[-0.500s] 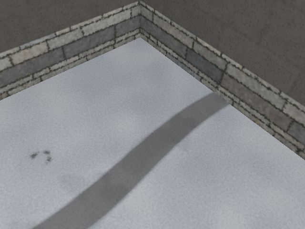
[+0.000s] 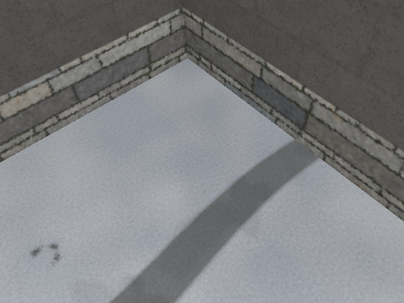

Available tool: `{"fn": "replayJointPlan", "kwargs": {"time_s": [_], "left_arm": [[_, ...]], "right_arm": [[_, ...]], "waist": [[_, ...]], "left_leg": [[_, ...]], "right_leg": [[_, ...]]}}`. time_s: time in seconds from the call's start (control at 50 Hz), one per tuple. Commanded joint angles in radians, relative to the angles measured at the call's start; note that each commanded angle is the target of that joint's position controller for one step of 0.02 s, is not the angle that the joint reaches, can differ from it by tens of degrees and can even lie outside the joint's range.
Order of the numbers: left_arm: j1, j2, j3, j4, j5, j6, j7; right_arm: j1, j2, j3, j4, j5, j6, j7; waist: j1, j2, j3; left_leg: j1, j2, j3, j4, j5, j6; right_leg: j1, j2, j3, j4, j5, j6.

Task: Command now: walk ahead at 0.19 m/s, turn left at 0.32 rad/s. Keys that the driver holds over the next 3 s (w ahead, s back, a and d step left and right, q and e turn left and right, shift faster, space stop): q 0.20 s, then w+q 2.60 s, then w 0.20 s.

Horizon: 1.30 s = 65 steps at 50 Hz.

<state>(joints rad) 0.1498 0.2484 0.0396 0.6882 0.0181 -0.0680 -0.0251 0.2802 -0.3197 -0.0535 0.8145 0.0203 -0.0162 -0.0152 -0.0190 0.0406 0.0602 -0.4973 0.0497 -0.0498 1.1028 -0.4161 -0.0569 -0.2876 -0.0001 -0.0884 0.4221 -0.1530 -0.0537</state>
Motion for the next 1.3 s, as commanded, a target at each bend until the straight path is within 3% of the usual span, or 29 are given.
{"fn": "replayJointPlan", "kwargs": {"time_s": [0.02, 0.14, 0.2, 0.26, 0.32, 0.34, 0.36, 0.38, 0.4, 0.42, 0.44, 0.48, 0.54, 0.6, 0.7, 0.74, 0.78, 0.8, 0.82, 0.84, 0.86, 0.88, 0.9, 0.94, 1.04, 1.14, 1.22, 1.26, 1.3], "left_arm": [[-0.059, 0.125, 0.037, -0.038, 0.012, -0.026, 0.013], [-0.039, 0.169, 0.052, 0.012, -0.002, 0.012, 0.054], [-0.024, 0.201, 0.064, 0.029, -0.018, 0.035, 0.049], [0.0, 0.237, 0.08, 0.044, -0.037, 0.044, 0.036], [0.0, 0.229, 0.081, 0.06, -0.055, 0.045, 0.029], [0.008, 0.196, 0.072, 0.067, -0.046, 0.043, 0.028], [-0.032, 0.13, 0.053, 0.028, -0.02, 0.033, 0.026], [-0.111, 0.114, 0.041, -0.037, -0.003, 0.014, 0.026], [-0.136, 0.166, 0.055, -0.033, -0.024, -0.005, 0.01], [-0.129, 0.176, 0.058, -0.032, -0.045, -0.019, -0.004], [-0.118, 0.179, 0.061, -0.015, -0.035, -0.027, -0.006], [-0.117, 0.176, 0.064, 0.0, -0.012, -0.032, -0.005], [-0.138, 0.132, 0.051, 0.005, -0.013, -0.029, -0.004], [-0.204, 0.101, 0.034, -0.009, -0.021, -0.028, -0.007], [-0.25, 0.136, 0.039, -0.034, -0.032, -0.043, -0.018], [-0.209, 0.164, 0.05, -0.027, -0.034, -0.053, -0.018], [-0.074, 0.193, 0.071, 0.01, -0.029, -0.061, -0.011], [0.058, 0.232, 0.087, 0.029, -0.017, -0.065, -0.003], [0.198, 0.318, 0.106, 0.046, 0.004, -0.058, 0.005], [0.205, 0.292, 0.098, 0.062, -0.007, -0.054, -0.005], [0.14, 0.209, 0.075, 0.047, -0.019, -0.049, -0.003], [0.093, 0.171, 0.064, 0.038, -0.02, -0.04, 0.003], [0.056, 0.146, 0.055, 0.042, -0.016, -0.034, 0.006], [0.03, 0.124, 0.048, 0.053, -0.008, -0.037, 0.014], [0.057, 0.171, 0.061, 0.091, -0.013, -0.051, 0.021], [0.087, 0.205, 0.062, 0.111, -0.019, -0.033, 0.026], [0.136, 0.245, 0.072, 0.133, -0.04, -0.01, 0.024], [0.132, 0.277, 0.082, 0.131, -0.05, 0.002, 0.029], [0.116, 0.282, 0.083, 0.122, -0.058, 0.016, 0.036]], "right_arm": [[0.106, -0.051, -0.028, -0.049, -0.005, 0.031, -0.016], [-0.046, -0.028, -0.023, -0.145, -0.012, 0.041, 0.013], [-0.097, -0.046, -0.031, -0.191, -0.012, 0.055, 0.029], [-0.142, -0.056, -0.037, -0.232, -0.005, 0.073, 0.038], [-0.095, -0.061, -0.046, -0.223, -0.003, 0.063, 0.041], [0.001, -0.103, -0.068, -0.192, -0.001, 0.056, 0.031], [0.126, -0.232, -0.11, -0.169, 0.004, 0.047, 0.012], [0.158, -0.278, -0.112, -0.194, -0.002, 0.021, 0.021], [0.143, -0.189, -0.083, -0.198, -0.003, -0.007, 0.031], [0.113, -0.147, -0.068, -0.202, -0.003, -0.025, 0.031], [0.07, -0.128, -0.063, -0.208, 0.002, -0.03, 0.03], [0.021, -0.108, -0.049, -0.225, -0.002, -0.03, 0.016], [0.04, -0.142, -0.059, -0.227, -0.008, -0.033, -0.003], [0.074, -0.158, -0.065, -0.21, -0.002, -0.031, -0.014], [0.11, -0.162, -0.069, -0.184, 0.009, -0.024, -0.013], [0.094, -0.158, -0.07, -0.184, 0.007, -0.021, -0.013], [0.068, -0.124, -0.059, -0.192, 0.004, -0.015, -0.013], [0.058, -0.074, -0.04, -0.206, -0.007, -0.016, -0.01], [0.125, -0.002, -0.019, -0.241, -0.003, -0.023, -0.012], [0.18, -0.041, -0.02, -0.251, 0.02, -0.03, -0.014], [0.138, -0.12, -0.041, -0.23, 0.029, -0.027, -0.011], [0.07, -0.136, -0.045, -0.233, 0.018, -0.022, -0.009], [0.037, -0.124, -0.046, -0.237, 0.007, -0.02, -0.007], [0.029, -0.093, -0.045, -0.239, 0.009, -0.011, 0.004], [-0.038, -0.042, -0.028, -0.275, 0.004, 0.0, 0.011], [-0.176, -0.012, -0.011, -0.306, 0.003, -0.016, 0.042], [-0.252, -0.018, -0.013, -0.344, 0.008, -0.016, 0.067], [-0.211, -0.055, -0.032, -0.346, 0.001, -0.011, 0.07], [0.03, -0.132, -0.079, -0.288, 0.0, -0.001, 0.059]], "waist": [[-0.037, -0.163, -0.115], [0.012, -0.131, -0.099], [0.032, -0.122, -0.09], [0.048, -0.125, -0.081], [0.012, -0.103, -0.074], [-0.023, -0.058, -0.111], [-0.053, 0.166, -0.162], [-0.081, 0.29, -0.174], [-0.09, 0.148, -0.167], [-0.058, 0.119, -0.134], [-0.032, 0.046, -0.097], [-0.002, 0.052, -0.075], [-0.002, 0.026, -0.078], [-0.029, 0.061, -0.05], [-0.043, 0.085, -0.028], [-0.017, 0.11, -0.034], [0.055, 0.112, -0.087], [0.116, 0.061, -0.195], [0.115, -0.189, -0.343], [0.086, -0.355, -0.346], [0.087, -0.241, -0.214], [0.084, -0.179, -0.13], [0.066, -0.143, -0.083], [0.038, -0.163, -0.052], [0.042, -0.115, -0.024], [0.092, -0.096, 0.009], [0.102, -0.098, 0.038], [0.056, -0.128, -0.01], [-0.09, -0.115, -0.148]], "left_leg": [[0.009, 0.028, -0.011, -0.001, 0.109, -0.029], [0.009, 0.052, 0.024, -0.25, 0.261, -0.01], [0.008, 0.046, 0.052, -0.324, 0.197, 0.012], [0.011, 0.042, 0.075, -0.381, 0.081, 0.053], [0.157, -0.017, 0.145, -0.568, 0.115, 0.114], [0.315, -0.045, 0.129, -0.62, 0.142, 0.15], [0.536, 0.132, -0.187, -0.691, 0.219, 0.26], [0.669, 0.295, -0.644, -0.83, 0.094, 0.439], [0.68, 0.311, -0.605, -0.858, 0.094, 0.438], [0.632, 0.278, -0.507, -0.848, 0.104, 0.396], [0.572, 0.237, -0.417, -0.846, 0.154, 0.354], [0.492, 0.183, -0.321, -0.868, 0.332, 0.318], [0.449, 0.136, -0.239, -0.879, 0.441, 0.305], [0.395, 0.108, -0.211, -0.876, 0.373, 0.281], [0.354, 0.129, -0.282, -0.836, 0.293, 0.256], [0.363, 0.14, -0.324, -0.794, 0.3, 0.238], [0.334, 0.087, -0.315, -0.671, 0.376, 0.201], [0.251, 0.024, -0.262, -0.46, 0.351, 0.163], [-0.054, -0.113, -0.129, -0.102, 0.056, 0.086], [-0.241, -0.107, -0.134, 0.102, -0.196, 0.073], [-0.297, -0.043, -0.145, 0.186, -0.112, 0.072], [-0.284, -0.005, -0.104, 0.183, -0.036, 0.074], [-0.253, 0.025, -0.093, 0.147, 0.026, 0.074], [-0.184, 0.065, -0.083, 0.096, 0.093, 0.075], [-0.248, 0.08, -0.06, -0.036, 0.221, 0.045], [-0.198, 0.061, 0.023, -0.311, 0.419, 0.055], [-0.165, 0.036, 0.081, -0.441, 0.364, 0.098], [-0.06, -0.027, 0.133, -0.465, 0.263, 0.14], [0.276, -0.114, 0.168, -0.537, 0.281, 0.205]], "right_leg": [[0.055, -0.272, 0.096, -0.178, 0.598, -0.182], [0.122, -0.285, -0.001, -0.184, 0.444, -0.172], [0.178, -0.32, 0.004, -0.146, 0.393, -0.171], [0.216, -0.367, 0.044, -0.139, 0.137, -0.156], [0.18, -0.326, 0.004, -0.041, -0.059, -0.097], [0.106, -0.272, -0.051, 0.11, -0.018, -0.058], [-0.151, -0.147, -0.162, 0.472, -0.06, 0.031], [-0.506, 0.033, -0.022, 0.721, -0.479, 0.085], [-0.586, -0.018, 0.129, 0.808, -0.464, 0.072], [-0.579, -0.053, 0.147, 0.781, -0.375, 0.048], [-0.552, -0.08, 0.144, 0.72, -0.295, 0.042], [-0.462, -0.087, 0.135, 0.6, -0.158, 0.058], [-0.391, -0.042, 0.114, 0.432, -0.031, 0.098], [-0.325, -0.012, 0.122, 0.241, 0.082, 0.116], [-0.214, 0.004, 0.149, 0.104, 0.124, 0.103], [-0.149, 0.005, 0.152, 0.085, 0.076, 0.081], [0.044, 0.014, 0.125, 0.022, 0.066, 0.043], [0.259, -0.085, 0.211, 0.028, 0.037, -0.008], [0.595, -0.318, 0.584, -0.029, -0.169, -0.131], [0.618, -0.414, 0.895, -0.151, -0.402, -0.201], [0.505, -0.391, 0.785, -0.172, -0.487, -0.171], [0.387, -0.35, 0.622, -0.17, -0.379, -0.138], [0.289, -0.307, 0.514, -0.188, -0.265, -0.123], [0.186, -0.258, 0.366, -0.229, -0.116, -0.109], [0.19, -0.27, 0.186, -0.284, 0.093, -0.145], [0.233, -0.242, 0.015, -0.277, 0.194, -0.109], [0.333, -0.278, -0.043, -0.236, 0.307, -0.084], [0.379, -0.281, -0.083, -0.11, 0.644, -0.063], [0.307, -0.244, -0.132, 0.23, 0.82, -0.025]]}}
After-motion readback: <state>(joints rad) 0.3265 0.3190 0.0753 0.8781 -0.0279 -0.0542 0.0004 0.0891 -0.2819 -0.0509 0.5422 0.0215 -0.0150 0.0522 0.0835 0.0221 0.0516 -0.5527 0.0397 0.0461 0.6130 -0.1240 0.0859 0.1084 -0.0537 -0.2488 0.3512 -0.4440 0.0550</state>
